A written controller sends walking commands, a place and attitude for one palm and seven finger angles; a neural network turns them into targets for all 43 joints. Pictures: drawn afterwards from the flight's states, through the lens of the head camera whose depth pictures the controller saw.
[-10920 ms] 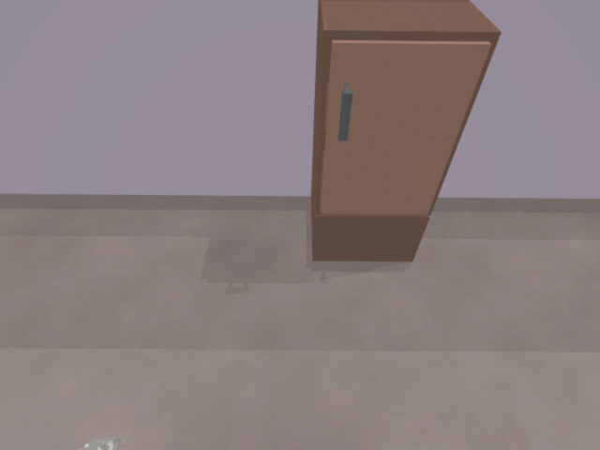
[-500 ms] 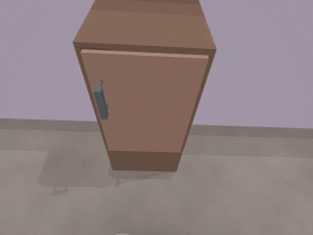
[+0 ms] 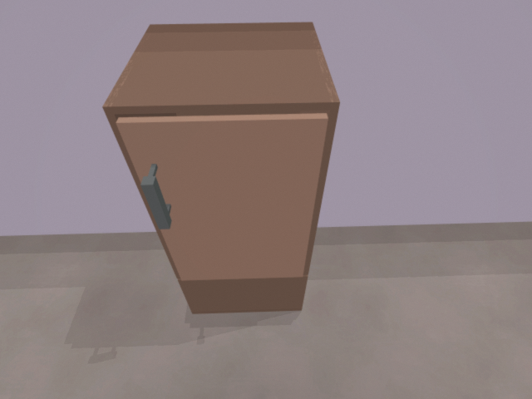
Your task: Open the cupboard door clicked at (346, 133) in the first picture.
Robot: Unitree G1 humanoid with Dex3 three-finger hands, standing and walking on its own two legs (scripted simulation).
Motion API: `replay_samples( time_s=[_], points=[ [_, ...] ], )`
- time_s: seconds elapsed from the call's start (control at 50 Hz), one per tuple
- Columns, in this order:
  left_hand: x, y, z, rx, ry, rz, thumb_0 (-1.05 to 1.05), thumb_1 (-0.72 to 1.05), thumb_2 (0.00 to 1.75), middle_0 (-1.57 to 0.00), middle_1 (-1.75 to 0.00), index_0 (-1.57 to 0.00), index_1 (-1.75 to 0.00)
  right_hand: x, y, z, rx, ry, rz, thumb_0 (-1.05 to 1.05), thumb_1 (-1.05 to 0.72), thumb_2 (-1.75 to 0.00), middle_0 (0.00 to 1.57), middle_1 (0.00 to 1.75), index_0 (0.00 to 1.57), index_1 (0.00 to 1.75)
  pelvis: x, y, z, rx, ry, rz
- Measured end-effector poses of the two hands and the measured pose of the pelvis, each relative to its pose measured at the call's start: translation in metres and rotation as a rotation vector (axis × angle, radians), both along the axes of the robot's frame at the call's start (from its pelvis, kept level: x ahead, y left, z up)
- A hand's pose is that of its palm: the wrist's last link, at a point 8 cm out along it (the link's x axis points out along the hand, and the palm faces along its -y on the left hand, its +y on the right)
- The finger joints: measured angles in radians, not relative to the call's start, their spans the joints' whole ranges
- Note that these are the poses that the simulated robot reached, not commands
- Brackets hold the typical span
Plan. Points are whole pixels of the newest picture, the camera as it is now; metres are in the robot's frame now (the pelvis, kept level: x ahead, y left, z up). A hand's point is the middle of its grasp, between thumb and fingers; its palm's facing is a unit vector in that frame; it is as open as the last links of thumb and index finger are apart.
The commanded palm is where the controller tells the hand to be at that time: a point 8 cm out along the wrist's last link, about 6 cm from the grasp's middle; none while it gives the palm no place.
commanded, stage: come to a stop and stand still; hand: left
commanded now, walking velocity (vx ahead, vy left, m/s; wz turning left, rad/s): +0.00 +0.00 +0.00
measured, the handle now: (159, 197) +0.51 +0.25 -0.03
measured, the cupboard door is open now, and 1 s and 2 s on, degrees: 0 0 0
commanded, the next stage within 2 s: look again from close up in 0.52 s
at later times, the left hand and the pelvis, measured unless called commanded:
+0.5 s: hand out of the picture +0.04 +0.16 -0.17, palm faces +0.00 -0.98 -0.21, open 7.4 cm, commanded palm none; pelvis +0.03 -0.02 +0.00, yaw -1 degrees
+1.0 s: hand out of the picture +0.02 +0.15 -0.17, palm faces +0.01 -0.98 -0.21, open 7.4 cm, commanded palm none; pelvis +0.03 -0.02 +0.01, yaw +0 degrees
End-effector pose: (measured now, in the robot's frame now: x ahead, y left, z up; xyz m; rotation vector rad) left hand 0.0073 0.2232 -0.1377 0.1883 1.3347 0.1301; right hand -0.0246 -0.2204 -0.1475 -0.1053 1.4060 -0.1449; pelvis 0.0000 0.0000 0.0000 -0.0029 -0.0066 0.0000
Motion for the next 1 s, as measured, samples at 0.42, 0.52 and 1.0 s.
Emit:
replay_samples(
  time_s=[0.42,0.52,1.0],
  points=[
    [0.027,-0.015,0.0,-0.001,0.024,0.01,0.01,0.91,0.9,-0.2,-0.3,-0.2,-0.3,0.064,-0.019,0.005,-0.03,-0.052,0.021,0.01,-0.92,-0.89,0.2,0.3,0.2,0.3,0.03,-0.015,0.004,0.018,0.002,-0.013],
    [0.024,-0.018,-0.001,-0.005,0.034,0.019,0.01,0.91,0.9,-0.2,-0.3,-0.2,-0.3,0.078,-0.023,0.007,-0.038,-0.078,0.034,0.0,-0.92,-0.89,0.2,0.3,0.2,0.3,0.033,-0.018,0.005,0.018,0.0,-0.013],
    [0.01,-0.022,0.001,-0.003,0.063,0.037,0.01,0.91,0.9,-0.2,-0.3,-0.2,-0.3,0.063,-0.027,0.007,-0.031,-0.027,0.04,0.0,-0.91,-0.89,0.2,0.3,0.2,0.3,0.03,-0.025,0.007,0.019,-0.004,-0.007]
  ],
)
